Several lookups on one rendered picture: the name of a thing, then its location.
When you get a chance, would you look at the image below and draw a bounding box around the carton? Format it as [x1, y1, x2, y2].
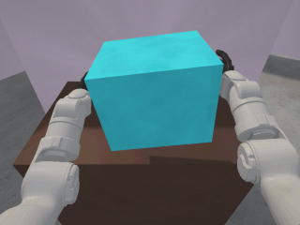
[84, 30, 224, 151]

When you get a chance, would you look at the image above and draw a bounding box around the robot left upper arm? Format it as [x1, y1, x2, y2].
[0, 160, 80, 225]

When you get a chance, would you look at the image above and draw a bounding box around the left robot hand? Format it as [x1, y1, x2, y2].
[78, 71, 93, 104]

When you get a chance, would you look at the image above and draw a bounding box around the pedestal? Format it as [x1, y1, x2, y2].
[12, 82, 254, 225]

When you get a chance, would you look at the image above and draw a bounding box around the right robot hand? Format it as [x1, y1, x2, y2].
[216, 50, 234, 74]

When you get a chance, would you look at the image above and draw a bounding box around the robot right upper arm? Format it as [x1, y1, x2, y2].
[237, 138, 300, 225]

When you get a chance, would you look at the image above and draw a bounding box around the robot left forearm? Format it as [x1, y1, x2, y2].
[21, 88, 92, 200]

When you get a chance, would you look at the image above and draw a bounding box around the robot right forearm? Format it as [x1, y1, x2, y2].
[219, 70, 300, 176]

